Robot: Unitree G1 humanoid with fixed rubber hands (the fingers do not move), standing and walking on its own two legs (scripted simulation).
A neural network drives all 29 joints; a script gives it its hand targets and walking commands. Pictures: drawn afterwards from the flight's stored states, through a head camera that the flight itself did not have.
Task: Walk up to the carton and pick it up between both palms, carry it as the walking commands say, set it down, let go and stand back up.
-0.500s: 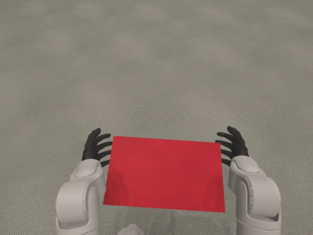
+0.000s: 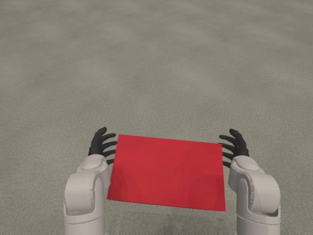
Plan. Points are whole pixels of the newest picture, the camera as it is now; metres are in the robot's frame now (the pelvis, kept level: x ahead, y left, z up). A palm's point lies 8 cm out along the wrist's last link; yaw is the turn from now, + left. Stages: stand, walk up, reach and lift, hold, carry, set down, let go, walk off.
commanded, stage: carry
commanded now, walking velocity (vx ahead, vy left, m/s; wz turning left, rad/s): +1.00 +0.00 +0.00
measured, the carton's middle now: (165, 176) +0.27 +0.00 -0.01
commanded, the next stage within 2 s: none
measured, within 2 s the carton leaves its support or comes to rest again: neither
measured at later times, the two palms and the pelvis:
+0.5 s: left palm (124, 38) +0.79 +0.13 +0.12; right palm (205, 43) +0.72 -0.17 +0.13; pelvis +0.51 +0.03 +0.02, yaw -6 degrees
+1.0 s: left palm (121, 0) +1.30 +0.20 +0.11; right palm (176, 1) +1.28 -0.12 +0.10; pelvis +1.03 +0.05 +0.01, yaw -3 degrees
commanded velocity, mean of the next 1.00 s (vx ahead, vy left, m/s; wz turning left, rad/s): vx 1.00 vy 0.00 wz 0.00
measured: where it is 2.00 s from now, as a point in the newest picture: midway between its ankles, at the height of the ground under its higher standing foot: (152, 62)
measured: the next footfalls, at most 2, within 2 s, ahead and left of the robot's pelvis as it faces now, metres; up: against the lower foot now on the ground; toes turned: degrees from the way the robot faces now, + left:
left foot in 0.26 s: +0.41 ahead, +0.16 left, +0.00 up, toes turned +4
right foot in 0.56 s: +0.73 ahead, -0.11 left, +0.00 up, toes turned -3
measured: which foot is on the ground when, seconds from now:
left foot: up 0.00-0.24, down 0.26-0.62, up 0.64-0.86, down 0.88-1.00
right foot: down 0.00-0.30, up 0.32-0.54, down 0.56-0.94, up 0.96-1.00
